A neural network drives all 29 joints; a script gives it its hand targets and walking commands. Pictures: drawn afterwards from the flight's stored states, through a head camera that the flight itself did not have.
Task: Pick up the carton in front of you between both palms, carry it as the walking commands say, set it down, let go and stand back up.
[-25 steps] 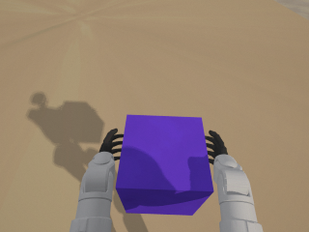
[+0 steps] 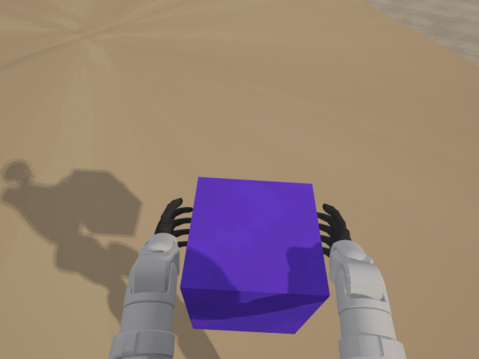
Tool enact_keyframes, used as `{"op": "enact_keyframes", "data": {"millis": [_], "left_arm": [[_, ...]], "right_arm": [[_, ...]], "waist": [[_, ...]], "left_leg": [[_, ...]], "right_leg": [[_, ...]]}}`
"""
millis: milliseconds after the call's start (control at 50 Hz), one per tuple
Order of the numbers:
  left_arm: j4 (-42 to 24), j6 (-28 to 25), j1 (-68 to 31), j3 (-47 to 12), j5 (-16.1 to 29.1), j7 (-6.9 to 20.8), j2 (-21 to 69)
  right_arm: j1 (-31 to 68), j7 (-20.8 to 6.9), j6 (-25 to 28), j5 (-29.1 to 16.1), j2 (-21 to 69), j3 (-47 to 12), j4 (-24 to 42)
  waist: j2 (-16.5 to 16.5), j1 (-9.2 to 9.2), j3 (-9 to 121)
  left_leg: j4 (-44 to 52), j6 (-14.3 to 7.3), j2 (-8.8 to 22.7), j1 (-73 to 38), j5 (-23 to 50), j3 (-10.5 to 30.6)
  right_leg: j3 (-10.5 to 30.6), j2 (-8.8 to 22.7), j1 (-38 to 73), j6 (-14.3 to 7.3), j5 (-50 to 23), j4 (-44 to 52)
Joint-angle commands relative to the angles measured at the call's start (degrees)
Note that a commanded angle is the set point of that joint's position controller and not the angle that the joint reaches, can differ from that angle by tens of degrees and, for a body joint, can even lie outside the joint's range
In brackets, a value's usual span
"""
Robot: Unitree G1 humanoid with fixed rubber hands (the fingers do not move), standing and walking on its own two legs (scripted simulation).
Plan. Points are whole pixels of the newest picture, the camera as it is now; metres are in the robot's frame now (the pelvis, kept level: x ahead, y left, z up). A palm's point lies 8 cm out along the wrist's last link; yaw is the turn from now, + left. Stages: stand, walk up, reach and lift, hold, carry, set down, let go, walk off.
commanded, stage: set down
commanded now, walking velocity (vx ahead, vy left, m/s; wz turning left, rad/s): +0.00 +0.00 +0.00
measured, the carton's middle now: (249, 260) +0.29 +0.00 -0.04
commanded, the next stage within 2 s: none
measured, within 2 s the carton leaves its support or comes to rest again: neither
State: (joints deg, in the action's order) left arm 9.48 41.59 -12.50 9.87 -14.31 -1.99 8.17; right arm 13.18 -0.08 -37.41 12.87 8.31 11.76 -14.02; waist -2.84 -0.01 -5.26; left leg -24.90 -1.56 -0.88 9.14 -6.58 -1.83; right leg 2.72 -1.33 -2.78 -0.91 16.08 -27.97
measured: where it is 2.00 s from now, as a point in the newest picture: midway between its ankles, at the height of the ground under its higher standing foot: outside the picture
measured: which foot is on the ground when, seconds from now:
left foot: down 0.00-1.00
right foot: down 0.00-1.00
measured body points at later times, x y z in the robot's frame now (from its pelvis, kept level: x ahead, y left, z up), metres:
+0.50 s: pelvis -0.01 +0.01 -0.04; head +0.10 +0.04 +0.39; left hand +0.35 +0.16 -0.09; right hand +0.35 -0.14 -0.08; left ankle +0.09 +0.10 -0.74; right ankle +0.01 -0.12 -0.74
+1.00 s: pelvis -0.03 -0.01 -0.17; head +0.19 +0.02 +0.23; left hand +0.40 +0.18 -0.25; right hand +0.41 -0.12 -0.24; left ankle +0.09 +0.10 -0.74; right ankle +0.00 -0.12 -0.74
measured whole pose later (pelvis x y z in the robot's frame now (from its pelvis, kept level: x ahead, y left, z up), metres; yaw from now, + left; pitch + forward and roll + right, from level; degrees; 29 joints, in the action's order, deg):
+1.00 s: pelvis -0.03 -0.01 -0.17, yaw -3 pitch +37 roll -2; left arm 38.3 10.5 -42.4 23.8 -12.0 1.5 -0.9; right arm 42.4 6.9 -8.5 10.2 8.8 23.6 -38.0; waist -4.6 -3.8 9.2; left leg -76.7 0.0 0.1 93.2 -20.7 1.8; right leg 0.5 -6.2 -86.7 -0.9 31.5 -80.9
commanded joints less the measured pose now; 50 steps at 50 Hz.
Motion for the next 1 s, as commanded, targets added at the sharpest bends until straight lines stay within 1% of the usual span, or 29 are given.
{"op": "enact_keyframes", "data": {"millis": [0, 60, 100, 140, 200, 260, 280, 320, 380, 440, 520, 560, 600, 620, 640, 680, 700, 740, 800, 880, 980], "left_arm": [[-0.88, -2.29, -28.99, -30.87, 13.30, 13.65, 52.36], [4.90, -2.47, -32.31, -26.83, 12.19, 14.01, 55.34], [10.03, -3.16, -34.92, -23.35, 10.99, 14.37, 56.85], [15.43, -4.46, -37.88, -18.61, 8.89, 14.57, 57.34], [22.08, -6.76, -40.50, -10.27, 4.53, 13.39, 53.50], [25.46, -9.79, -40.00, -2.31, -0.64, 11.38, 46.62], [26.07, -11.22, -39.38, -0.37, -2.08, 10.87, 44.19], [26.22, -14.88, -38.77, 1.61, -3.76, 10.13, 39.96], [25.98, -21.23, -39.10, 0.60, -3.93, 9.49, 36.44], [25.48, -27.43, -41.15, -4.52, -1.75, 9.12, 37.63], [24.96, -34.02, -45.16, -13.13, 1.56, 8.74, 41.92], [23.42, -35.88, -47.01, -17.38, 3.23, 8.52, 43.57], [21.51, -36.78, -48.19, -20.30, 4.75, 8.45, 43.32], [20.65, -36.84, -48.75, -21.04, 5.31, 8.58, 42.84], [20.25, -36.77, -48.60, -21.74, 5.89, 8.66, 42.17], [20.05, -36.27, -48.91, -21.55, 6.45, 9.09, 40.66], [20.76, -35.90, -48.68, -21.19, 6.61, 9.34, 39.90], [22.15, -35.10, -49.43, -19.72, 6.61, 10.03, 38.71], [24.88, -33.54, -51.42, -16.93, 6.12, 11.51, 38.31], [27.82, -32.24, -54.67, -13.63, 5.80, 13.01, 37.24], [30.01, -31.61, -58.08, -11.12, 5.88, 13.86, 35.63]], "right_arm": [[30.79, -12.91, 1.95, -11.84, 51.35, -29.90, 0.70], [35.51, -14.75, 2.97, -10.17, 50.96, -26.05, -5.24], [38.29, -15.65, 4.14, -7.98, 50.43, -21.96, -10.40], [40.97, -16.12, 5.66, -4.78, 49.52, -16.49, -15.23], [42.71, -15.03, 7.91, 0.66, 46.64, -7.39, -21.49], [41.97, -12.91, 10.31, 5.97, 41.67, 0.20, -24.88], [41.47, -12.27, 11.44, 7.25, 39.94, 1.78, -25.25], [40.67, -11.23, 14.42, 8.75, 37.08, 3.44, -25.29], [40.37, -10.46, 19.97, 8.05, 35.43, 2.81, -25.11], [41.77, -9.75, 25.80, 4.55, 37.75, -1.47, -24.88], [45.24, -8.43, 32.11, -0.59, 42.51, -10.98, -24.56], [46.97, -7.38, 33.99, -3.20, 44.53, -16.13, -23.09], [47.76, -6.13, 34.98, -5.51, 45.86, -20.23, -21.01], [48.15, -5.56, 35.07, -6.39, 46.13, -21.54, -20.05], [48.16, -4.83, 34.99, -7.26, 46.65, -23.14, -19.35], [48.81, -3.64, 34.37, -8.18, 46.86, -24.03, -18.81], [48.81, -3.12, 33.85, -8.30, 47.52, -24.60, -19.00], [49.63, -2.46, 32.69, -7.97, 48.27, -23.77, -20.01], [52.01, -2.38, 31.02, -7.04, 49.18, -21.78, -22.08], [55.17, -2.03, 29.96, -5.66, 48.76, -18.19, -24.34], [58.62, -1.32, 29.74, -4.96, 47.49, -15.22, -25.90]], "waist": [[1.42, -1.22, 12.55], [3.06, -1.79, 11.50], [4.13, -1.59, 10.67], [4.92, -0.93, 9.95], [4.52, -0.34, 8.31], [3.28, -0.87, 6.91], [2.91, -1.14, 7.21], [2.37, -1.59, 9.15], [2.65, -1.81, 15.34], [3.10, -1.27, 24.10], [3.73, -1.09, 40.87], [3.47, -1.49, 50.20], [3.29, -2.28, 58.27], [3.15, -2.59, 61.05], [3.17, -3.38, 62.85], [2.73, -4.18, 63.51], [2.59, -4.94, 62.77], [1.98, -5.52, 60.08], [1.35, -6.13, 56.07], [0.96, -5.98, 54.72], [1.41, -6.04, 56.82]], "left_leg": [[0.12, 1.44, -2.81, -23.91, -8.53, 7.65], [0.96, 2.03, -1.66, -22.03, -14.37, 9.26], [1.73, 2.33, -0.91, -20.09, -17.80, 9.99], [2.33, 2.35, -0.44, -18.34, -19.40, 10.51], [1.48, 1.81, 0.12, -14.71, -19.49, 11.53], [-2.03, 1.29, -0.15, -9.71, -16.66, 11.66], [-3.32, 1.19, -0.42, -8.15, -15.21, 11.52], [-6.20, 1.06, -1.14, -5.24, -11.42, 10.86], [-12.05, 1.06, -2.07, -0.15, -4.41, 10.14], [-17.83, 0.53, -2.49, 3.22, 2.29, 10.52], [-26.82, 0.53, -3.25, 4.98, 12.29, 10.07], [-31.21, 0.58, -3.74, 5.16, 16.20, 9.53], [-34.88, 0.65, -4.34, 7.45, 17.68, 8.36], [-36.42, 0.67, -4.66, 9.41, 17.19, 7.68], [-37.54, 0.77, -4.94, 11.90, 16.18, 6.82], [-39.54, 0.96, -5.49, 18.35, 12.11, 5.40], [-40.06, 1.09, -5.72, 21.90, 9.73, 4.59], [-41.22, 1.22, -6.05, 28.57, 5.16, 3.53], [-42.99, 1.08, -6.13, 35.42, 0.30, 3.03], [-46.43, 1.07, -6.12, 41.63, -1.40, 2.86], [-51.13, 1.44, -6.14, 47.20, -0.27, 2.39]], "right_leg": [[5.22, 0.23, -24.42, -4.18, 8.84, 10.83], [4.99, -0.35, -24.99, -4.21, 11.06, 8.76], [4.77, -0.99, -24.62, -4.14, 11.49, 7.17], [4.54, -1.73, -24.90, -4.11, 10.85, 5.54], [4.15, -2.52, -26.40, -4.13, 9.44, 2.43], [3.76, -3.00, -30.54, -3.92, 7.56, -1.30], [3.61, -3.14, -31.78, -3.71, 6.72, -2.44], [3.33, -3.36, -35.13, -3.26, 4.79, -4.53], [2.64, -4.28, -41.14, -2.33, 2.29, -9.33], [2.13, -5.60, -47.58, -1.54, 1.50, -14.59], [1.63, -7.22, -56.35, -0.13, -1.25, -21.39], [1.43, -7.78, -59.94, 0.62, -2.37, -24.51], [1.55, -8.08, -61.87, 1.31, -3.77, -27.35], [1.69, -8.29, -62.67, 1.67, -3.99, -28.63], [1.80, -8.44, -62.95, 1.97, -4.12, -29.69], [2.01, -8.75, -63.98, 2.52, -2.87, -31.65], [1.97, -8.85, -64.22, 2.70, -2.01, -32.40], [1.82, -9.06, -65.56, 2.98, 0.24, -33.73], [1.41, -9.23, -69.42, 3.03, 3.88, -35.56], [0.81, -9.61, -74.72, 2.94, 5.38, -38.67], [0.13, -10.19, -79.75, 2.95, 4.72, -43.55]]}}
